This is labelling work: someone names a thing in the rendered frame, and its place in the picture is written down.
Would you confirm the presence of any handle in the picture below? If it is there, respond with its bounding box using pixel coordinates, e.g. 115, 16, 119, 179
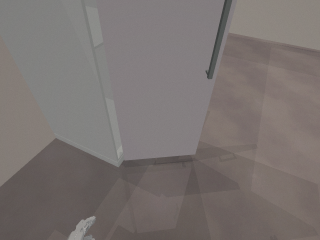
205, 0, 232, 79

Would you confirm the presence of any left robot hand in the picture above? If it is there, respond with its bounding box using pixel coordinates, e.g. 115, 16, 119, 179
67, 216, 96, 240

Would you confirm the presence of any fridge door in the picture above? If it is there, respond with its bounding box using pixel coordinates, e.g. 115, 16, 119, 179
96, 0, 237, 161

